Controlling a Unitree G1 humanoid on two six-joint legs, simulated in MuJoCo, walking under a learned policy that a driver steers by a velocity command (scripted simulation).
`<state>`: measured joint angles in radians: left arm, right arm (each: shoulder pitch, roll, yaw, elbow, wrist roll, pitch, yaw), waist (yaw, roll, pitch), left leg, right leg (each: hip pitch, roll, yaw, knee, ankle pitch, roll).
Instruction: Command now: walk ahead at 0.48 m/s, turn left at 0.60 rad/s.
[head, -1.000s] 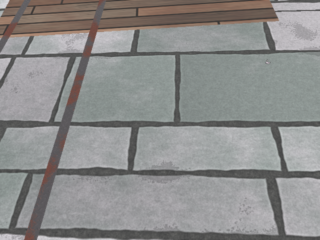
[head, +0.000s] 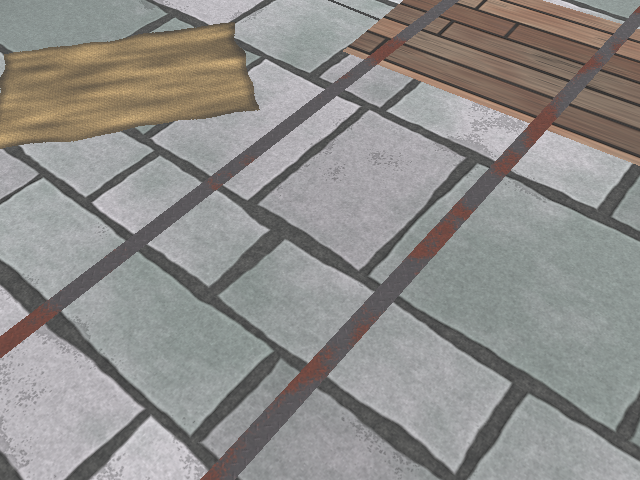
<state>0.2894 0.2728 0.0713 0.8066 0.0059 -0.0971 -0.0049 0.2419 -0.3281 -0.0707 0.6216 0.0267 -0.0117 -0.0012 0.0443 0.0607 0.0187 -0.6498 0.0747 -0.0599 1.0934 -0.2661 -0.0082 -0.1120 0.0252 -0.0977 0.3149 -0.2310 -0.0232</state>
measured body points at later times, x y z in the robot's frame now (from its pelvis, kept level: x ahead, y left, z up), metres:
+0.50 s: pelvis +0.28 +0.08 +0.00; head +0.32 +0.10 +0.45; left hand +0.39 +0.39 -0.09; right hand +0.46 -0.17 -0.10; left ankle +0.27 +0.15 -0.74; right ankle +0.43 -0.08 -0.67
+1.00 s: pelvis +0.56 +0.11 +0.00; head +0.59 +0.12 +0.45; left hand +0.44 +0.37 -0.11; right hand +0.85 -0.02 -0.09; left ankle +0.54 +0.29 -0.67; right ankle +0.60 +0.01 -0.74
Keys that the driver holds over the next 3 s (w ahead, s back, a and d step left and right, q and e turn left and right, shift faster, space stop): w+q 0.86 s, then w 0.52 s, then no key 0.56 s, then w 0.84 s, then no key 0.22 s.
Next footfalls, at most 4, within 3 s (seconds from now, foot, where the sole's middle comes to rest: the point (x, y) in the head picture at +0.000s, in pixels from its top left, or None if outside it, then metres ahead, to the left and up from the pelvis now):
0.24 left None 0.31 0.15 -0.78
0.72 right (343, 408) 0.63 0.03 -0.78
1.24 left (182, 367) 0.72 0.41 -0.78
1.68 right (222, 262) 1.03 0.36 -0.78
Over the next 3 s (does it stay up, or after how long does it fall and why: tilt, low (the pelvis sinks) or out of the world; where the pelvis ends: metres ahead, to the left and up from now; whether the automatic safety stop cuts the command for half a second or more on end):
stays up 1.16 0.68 0.00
